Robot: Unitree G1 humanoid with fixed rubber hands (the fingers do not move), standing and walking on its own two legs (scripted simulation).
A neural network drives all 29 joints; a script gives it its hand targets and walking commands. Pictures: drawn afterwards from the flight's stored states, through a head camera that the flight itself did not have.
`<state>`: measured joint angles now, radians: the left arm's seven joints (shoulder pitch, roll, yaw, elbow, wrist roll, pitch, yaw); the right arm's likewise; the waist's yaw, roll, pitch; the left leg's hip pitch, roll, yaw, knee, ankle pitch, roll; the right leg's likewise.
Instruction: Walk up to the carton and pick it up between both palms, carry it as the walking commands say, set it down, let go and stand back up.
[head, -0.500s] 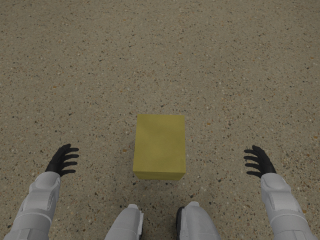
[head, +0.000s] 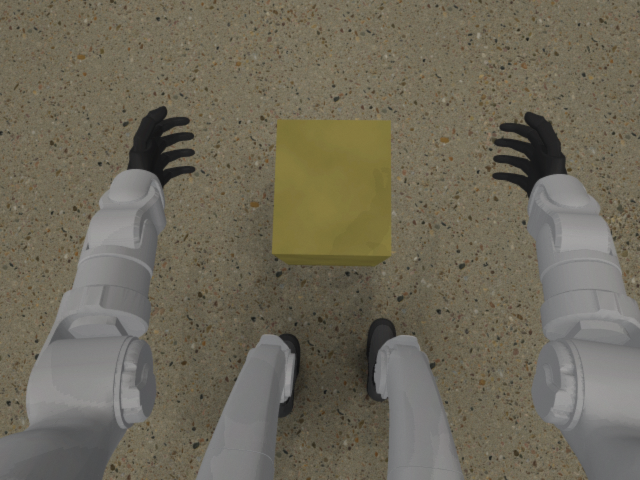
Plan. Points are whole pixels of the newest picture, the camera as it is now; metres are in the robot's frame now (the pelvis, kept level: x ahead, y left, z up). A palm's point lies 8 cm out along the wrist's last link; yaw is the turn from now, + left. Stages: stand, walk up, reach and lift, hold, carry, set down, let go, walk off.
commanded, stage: reach and lift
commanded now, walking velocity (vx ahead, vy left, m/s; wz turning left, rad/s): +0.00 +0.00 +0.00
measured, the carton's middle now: (332, 202) +0.52 +0.02 -0.53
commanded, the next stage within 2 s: none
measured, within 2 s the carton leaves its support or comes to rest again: neither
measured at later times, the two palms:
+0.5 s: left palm (190, 126) +0.52 +0.22 -0.13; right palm (488, 129) +0.54 -0.19 -0.14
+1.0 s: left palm (223, 163) +0.52 +0.21 -0.28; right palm (458, 166) +0.54 -0.19 -0.28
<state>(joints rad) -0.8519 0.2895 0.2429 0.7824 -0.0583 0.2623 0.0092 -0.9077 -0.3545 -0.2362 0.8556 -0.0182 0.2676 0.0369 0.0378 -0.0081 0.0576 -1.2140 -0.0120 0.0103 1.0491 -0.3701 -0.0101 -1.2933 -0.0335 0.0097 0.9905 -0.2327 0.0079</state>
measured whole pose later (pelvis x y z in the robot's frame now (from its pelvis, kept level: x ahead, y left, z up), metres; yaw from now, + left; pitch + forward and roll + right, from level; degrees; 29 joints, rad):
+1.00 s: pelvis -0.01 +0.00 -0.16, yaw +0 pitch +49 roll +1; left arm -1.25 0.33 0.21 0.92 -0.12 0.16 0.07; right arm -1.30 -0.37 -0.25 0.98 0.06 0.16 -0.05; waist 0.02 -0.01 -0.01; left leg -1.99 -0.01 0.00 1.69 -0.56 -0.01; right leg -2.07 -0.03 0.02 1.60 -0.39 0.01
